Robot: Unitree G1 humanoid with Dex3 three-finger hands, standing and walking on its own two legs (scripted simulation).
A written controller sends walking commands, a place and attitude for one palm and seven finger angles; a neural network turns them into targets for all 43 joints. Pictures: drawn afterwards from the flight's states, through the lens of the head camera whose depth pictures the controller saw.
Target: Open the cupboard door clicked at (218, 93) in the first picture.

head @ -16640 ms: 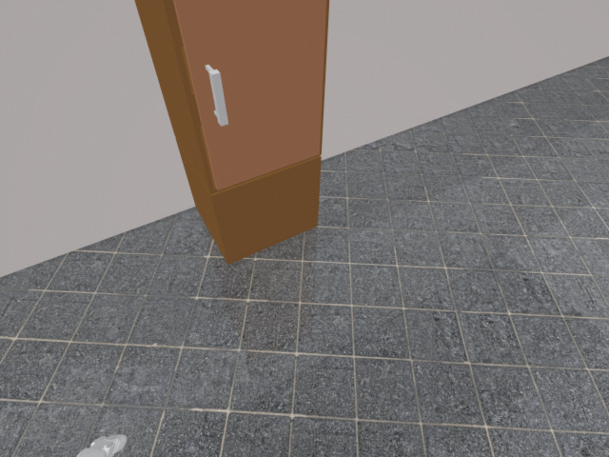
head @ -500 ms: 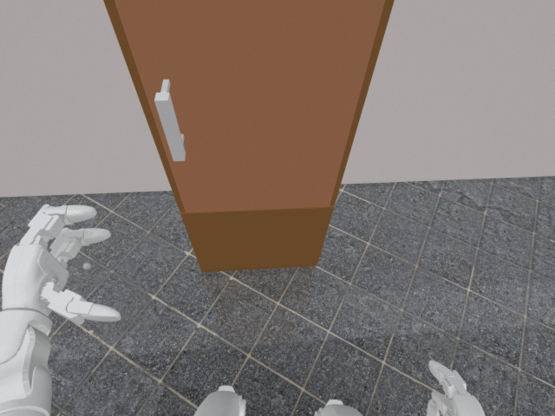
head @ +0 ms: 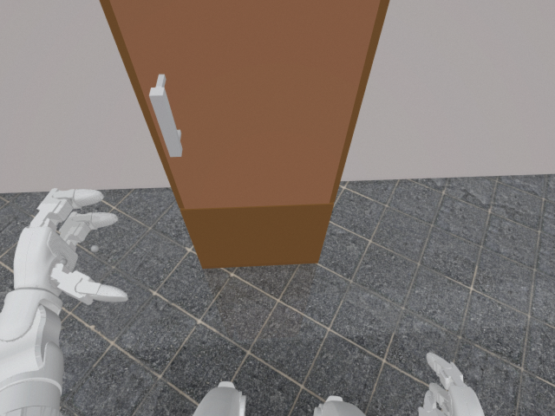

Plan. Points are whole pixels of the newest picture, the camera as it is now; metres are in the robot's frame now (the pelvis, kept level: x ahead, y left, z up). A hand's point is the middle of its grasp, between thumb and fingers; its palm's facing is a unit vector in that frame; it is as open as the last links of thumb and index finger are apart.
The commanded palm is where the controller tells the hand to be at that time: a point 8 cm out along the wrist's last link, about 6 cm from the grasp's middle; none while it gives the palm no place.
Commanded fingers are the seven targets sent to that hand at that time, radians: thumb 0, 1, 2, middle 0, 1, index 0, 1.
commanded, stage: move the hooked fingers beside the handle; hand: left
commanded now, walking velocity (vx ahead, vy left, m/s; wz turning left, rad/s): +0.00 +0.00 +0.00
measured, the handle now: (169, 117) +0.59 +0.24 +0.05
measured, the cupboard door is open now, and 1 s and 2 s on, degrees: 0 0 0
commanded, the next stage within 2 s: none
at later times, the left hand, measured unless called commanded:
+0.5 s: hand (115, 202) +0.40 +0.27 +0.05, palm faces +0.11 -0.99 -0.01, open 14.0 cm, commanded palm +0.37 +0.32 +0.06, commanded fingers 0.00 -0.50 0.30 -0.30 -1.20 -0.30 -1.20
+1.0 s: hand (123, 172) +0.46 +0.28 +0.05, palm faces +0.11 -0.99 -0.01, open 14.0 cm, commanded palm +0.44 +0.32 +0.05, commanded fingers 0.00 -0.50 0.30 -0.30 -1.20 -0.30 -1.20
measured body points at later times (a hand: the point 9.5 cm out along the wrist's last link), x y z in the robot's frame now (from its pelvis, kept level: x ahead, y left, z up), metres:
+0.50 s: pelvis +0.00 +0.02 +0.00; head +0.09 +0.04 +0.44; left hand +0.39 +0.33 +0.05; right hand +0.09 -0.24 -0.11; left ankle +0.03 +0.13 -0.67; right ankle +0.01 -0.11 -0.67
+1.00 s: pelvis -0.01 +0.03 -0.02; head +0.11 +0.05 +0.42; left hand +0.44 +0.33 +0.06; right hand +0.03 -0.25 -0.12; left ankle +0.03 +0.13 -0.67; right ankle +0.01 -0.11 -0.67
